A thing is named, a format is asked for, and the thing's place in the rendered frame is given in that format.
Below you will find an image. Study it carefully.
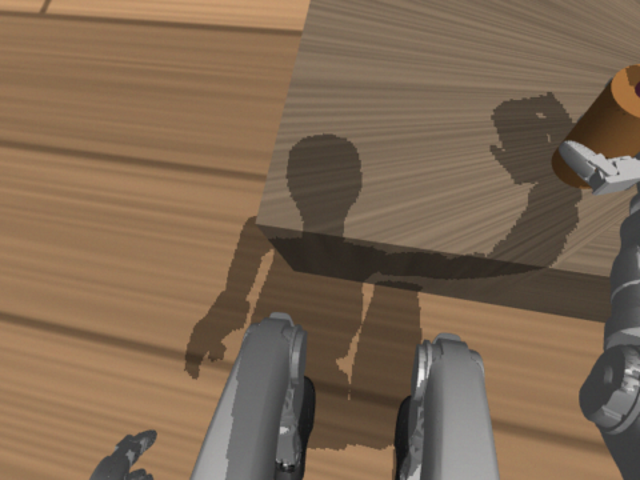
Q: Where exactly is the right robot foot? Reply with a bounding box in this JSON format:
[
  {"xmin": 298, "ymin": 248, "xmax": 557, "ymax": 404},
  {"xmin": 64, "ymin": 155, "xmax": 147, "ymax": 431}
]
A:
[{"xmin": 394, "ymin": 395, "xmax": 411, "ymax": 480}]

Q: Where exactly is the right robot arm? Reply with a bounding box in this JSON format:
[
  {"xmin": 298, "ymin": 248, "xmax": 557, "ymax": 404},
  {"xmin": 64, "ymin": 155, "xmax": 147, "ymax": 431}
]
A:
[{"xmin": 579, "ymin": 192, "xmax": 640, "ymax": 480}]

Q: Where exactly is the left robot hand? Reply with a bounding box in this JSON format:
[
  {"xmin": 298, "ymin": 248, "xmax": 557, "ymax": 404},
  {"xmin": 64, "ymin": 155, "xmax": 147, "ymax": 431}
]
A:
[{"xmin": 89, "ymin": 430, "xmax": 157, "ymax": 480}]

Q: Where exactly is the left robot foot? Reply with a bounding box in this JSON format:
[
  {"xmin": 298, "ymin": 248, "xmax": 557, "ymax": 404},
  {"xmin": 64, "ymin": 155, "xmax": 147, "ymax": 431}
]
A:
[{"xmin": 274, "ymin": 376, "xmax": 316, "ymax": 480}]

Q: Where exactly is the bottle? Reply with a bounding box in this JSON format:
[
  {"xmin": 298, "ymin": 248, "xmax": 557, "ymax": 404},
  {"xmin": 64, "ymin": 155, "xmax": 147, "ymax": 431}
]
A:
[{"xmin": 551, "ymin": 64, "xmax": 640, "ymax": 189}]

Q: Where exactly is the right robot hand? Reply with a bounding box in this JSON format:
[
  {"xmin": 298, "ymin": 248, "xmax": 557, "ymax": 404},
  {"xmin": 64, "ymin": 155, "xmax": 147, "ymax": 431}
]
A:
[{"xmin": 558, "ymin": 76, "xmax": 640, "ymax": 196}]

